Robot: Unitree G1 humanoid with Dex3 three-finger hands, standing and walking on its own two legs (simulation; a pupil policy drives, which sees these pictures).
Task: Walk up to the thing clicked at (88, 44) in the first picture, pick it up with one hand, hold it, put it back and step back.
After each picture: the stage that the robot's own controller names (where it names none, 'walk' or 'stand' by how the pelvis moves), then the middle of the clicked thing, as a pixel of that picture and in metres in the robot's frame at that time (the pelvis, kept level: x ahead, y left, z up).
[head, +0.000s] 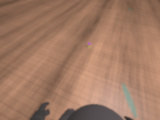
stand; (89, 45) +1.50 +0.02 -0.72
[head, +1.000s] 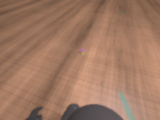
walk; (82, 51) +1.34 +0.24 -0.71
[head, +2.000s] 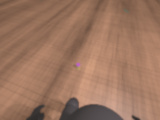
walk; (78, 66) +0.84 +0.22 -0.71
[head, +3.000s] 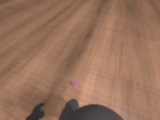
walk; (74, 84) +0.49 +0.19 -0.71
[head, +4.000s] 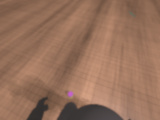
stand; (70, 94) +0.31 +0.19 -0.70
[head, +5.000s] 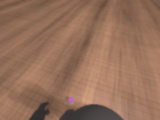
stand; (71, 101) +0.30 +0.18 -0.73
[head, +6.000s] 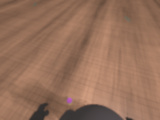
stand; (69, 101) +0.28 +0.20 -0.73
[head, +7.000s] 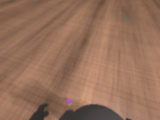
stand; (69, 102) +0.27 +0.20 -0.73
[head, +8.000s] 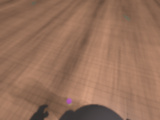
stand; (69, 102) +0.26 +0.20 -0.73
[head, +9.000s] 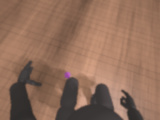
go down; (67, 75) +0.32 +0.20 -0.49
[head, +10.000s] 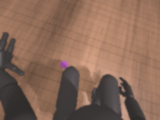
go down; (64, 65) +0.36 +0.23 -0.31
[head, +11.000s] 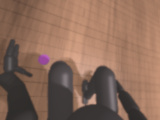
close in; (44, 60) +0.33 +0.26 -0.23
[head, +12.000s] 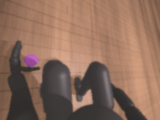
close; (30, 62) +0.33 +0.27 -0.21
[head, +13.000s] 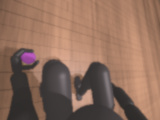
lift; (29, 60) +0.33 +0.28 -0.21
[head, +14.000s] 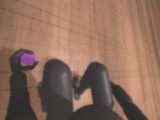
lift; (28, 60) +0.32 +0.28 -0.22
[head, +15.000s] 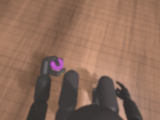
lift; (58, 67) +0.30 +0.22 -0.04
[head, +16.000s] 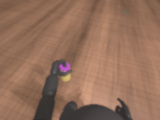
lift; (65, 72) +0.32 +0.17 +0.01
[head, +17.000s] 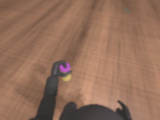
hold; (65, 72) +0.32 +0.17 +0.00
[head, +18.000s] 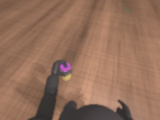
hold; (65, 71) +0.32 +0.17 +0.00
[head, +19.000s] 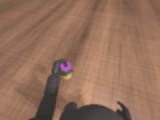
hold; (66, 70) +0.32 +0.17 +0.01
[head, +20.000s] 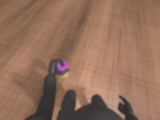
crouch; (63, 69) +0.33 +0.19 -0.05
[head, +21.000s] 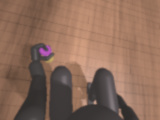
lower; (47, 54) +0.40 +0.27 -0.13
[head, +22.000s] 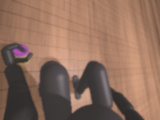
lower; (22, 55) +0.37 +0.30 -0.22
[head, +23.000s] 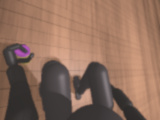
lower; (23, 55) +0.35 +0.31 -0.22
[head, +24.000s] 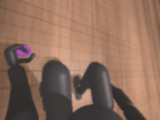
lower; (25, 55) +0.35 +0.31 -0.22
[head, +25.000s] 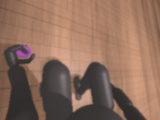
lower; (25, 56) +0.35 +0.31 -0.21
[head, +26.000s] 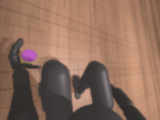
open; (27, 58) +0.34 +0.28 -0.22
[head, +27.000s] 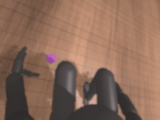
stand; (51, 60) +0.35 +0.26 -0.26
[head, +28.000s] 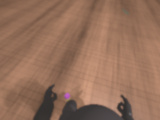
stand; (67, 96) +0.29 +0.19 -0.64
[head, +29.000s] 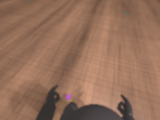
stand; (68, 98) +0.30 +0.21 -0.66
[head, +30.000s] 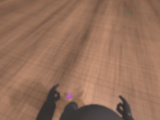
stand; (69, 97) +0.30 +0.20 -0.67
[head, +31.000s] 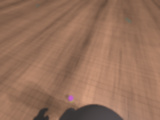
walk; (71, 99) +0.32 +0.19 -0.72
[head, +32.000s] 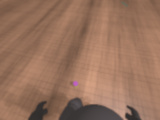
walk; (75, 84) +0.44 +0.18 -0.70
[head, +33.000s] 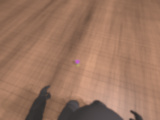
walk; (77, 63) +0.74 +0.18 -0.69
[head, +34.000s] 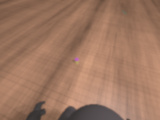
stand; (76, 61) +0.98 +0.23 -0.70
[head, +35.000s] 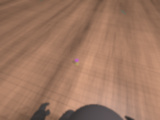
stand; (76, 62) +0.97 +0.22 -0.73
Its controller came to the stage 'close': yes
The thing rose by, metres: 0.72
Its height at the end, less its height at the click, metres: +0.00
